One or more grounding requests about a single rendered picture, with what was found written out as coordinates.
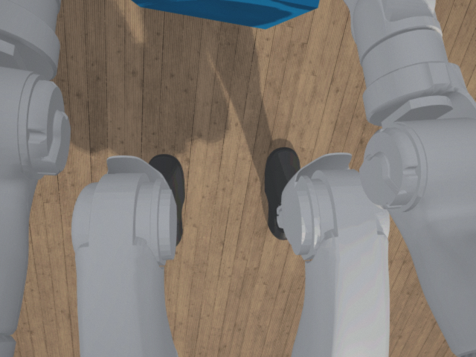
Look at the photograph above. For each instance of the robot left forearm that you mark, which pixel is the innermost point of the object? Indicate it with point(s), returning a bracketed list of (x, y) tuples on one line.
[(27, 36)]

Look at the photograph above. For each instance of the robot left upper arm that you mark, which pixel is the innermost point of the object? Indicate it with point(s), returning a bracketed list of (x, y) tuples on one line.
[(34, 141)]

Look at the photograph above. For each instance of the left robot thigh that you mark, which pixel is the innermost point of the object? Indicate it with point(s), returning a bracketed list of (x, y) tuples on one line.
[(120, 284)]

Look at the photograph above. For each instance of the robot left foot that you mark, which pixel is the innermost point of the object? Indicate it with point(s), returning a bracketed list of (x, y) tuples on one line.
[(171, 169)]

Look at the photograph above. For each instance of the carton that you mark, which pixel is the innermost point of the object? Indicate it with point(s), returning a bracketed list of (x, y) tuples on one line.
[(253, 13)]

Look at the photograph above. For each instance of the robot right forearm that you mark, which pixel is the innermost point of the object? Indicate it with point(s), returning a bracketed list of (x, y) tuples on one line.
[(406, 69)]

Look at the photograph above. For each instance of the robot right upper arm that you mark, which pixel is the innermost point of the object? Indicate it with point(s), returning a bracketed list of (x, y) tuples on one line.
[(424, 173)]

